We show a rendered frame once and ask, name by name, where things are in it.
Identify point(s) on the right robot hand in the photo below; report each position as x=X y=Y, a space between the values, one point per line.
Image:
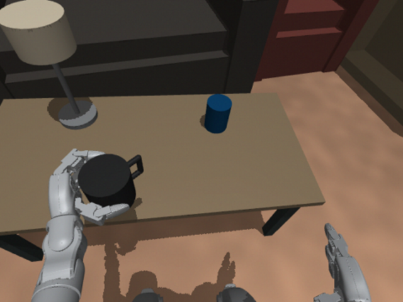
x=349 y=282

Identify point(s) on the desk lamp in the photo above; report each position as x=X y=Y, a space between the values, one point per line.
x=40 y=34

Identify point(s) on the coffee table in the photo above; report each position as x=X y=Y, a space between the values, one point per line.
x=256 y=164

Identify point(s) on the sofa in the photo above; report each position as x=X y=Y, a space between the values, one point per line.
x=148 y=48

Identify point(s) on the left robot hand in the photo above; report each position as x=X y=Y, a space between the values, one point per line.
x=64 y=196

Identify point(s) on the armchair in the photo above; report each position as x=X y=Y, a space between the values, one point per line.
x=311 y=36

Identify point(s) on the bookshelf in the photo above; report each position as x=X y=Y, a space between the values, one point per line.
x=375 y=59

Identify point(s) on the left robot arm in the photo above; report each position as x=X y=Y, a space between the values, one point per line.
x=62 y=274

